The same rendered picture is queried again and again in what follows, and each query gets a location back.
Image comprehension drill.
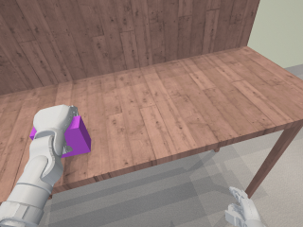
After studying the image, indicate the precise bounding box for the table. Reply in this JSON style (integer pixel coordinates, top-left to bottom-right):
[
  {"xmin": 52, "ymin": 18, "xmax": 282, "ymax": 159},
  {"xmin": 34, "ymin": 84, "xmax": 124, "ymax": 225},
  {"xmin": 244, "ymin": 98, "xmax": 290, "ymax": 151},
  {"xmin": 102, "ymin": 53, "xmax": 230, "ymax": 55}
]
[{"xmin": 0, "ymin": 0, "xmax": 303, "ymax": 206}]

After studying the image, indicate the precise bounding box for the right robot hand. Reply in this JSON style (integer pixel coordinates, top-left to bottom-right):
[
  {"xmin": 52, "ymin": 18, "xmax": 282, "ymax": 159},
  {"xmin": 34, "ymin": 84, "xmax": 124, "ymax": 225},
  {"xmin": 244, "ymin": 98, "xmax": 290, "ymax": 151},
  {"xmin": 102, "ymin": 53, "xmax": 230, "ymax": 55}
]
[{"xmin": 224, "ymin": 186, "xmax": 261, "ymax": 227}]

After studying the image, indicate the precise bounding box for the left robot forearm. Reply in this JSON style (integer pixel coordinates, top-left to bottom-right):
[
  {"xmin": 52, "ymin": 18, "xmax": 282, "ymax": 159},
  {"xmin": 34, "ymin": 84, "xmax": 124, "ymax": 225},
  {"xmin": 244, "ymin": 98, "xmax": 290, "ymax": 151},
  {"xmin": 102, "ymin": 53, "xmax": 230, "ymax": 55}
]
[{"xmin": 0, "ymin": 128, "xmax": 65, "ymax": 227}]

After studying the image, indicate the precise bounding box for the sponge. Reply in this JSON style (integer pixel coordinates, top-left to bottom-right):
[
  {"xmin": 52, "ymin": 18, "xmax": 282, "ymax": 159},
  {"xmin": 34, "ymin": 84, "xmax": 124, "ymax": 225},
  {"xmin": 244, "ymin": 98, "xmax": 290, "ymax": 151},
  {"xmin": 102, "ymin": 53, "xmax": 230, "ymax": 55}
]
[{"xmin": 29, "ymin": 115, "xmax": 92, "ymax": 158}]

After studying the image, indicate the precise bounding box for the left robot hand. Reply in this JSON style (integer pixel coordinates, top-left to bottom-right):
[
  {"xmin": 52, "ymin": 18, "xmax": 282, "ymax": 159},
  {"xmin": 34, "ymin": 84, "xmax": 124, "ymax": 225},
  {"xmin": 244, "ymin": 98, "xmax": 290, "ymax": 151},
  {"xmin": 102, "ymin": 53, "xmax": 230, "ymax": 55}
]
[{"xmin": 33, "ymin": 104, "xmax": 79, "ymax": 154}]

